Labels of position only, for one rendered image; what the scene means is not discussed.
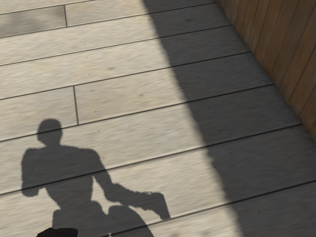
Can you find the robot left hand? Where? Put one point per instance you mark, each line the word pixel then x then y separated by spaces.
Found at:
pixel 59 232

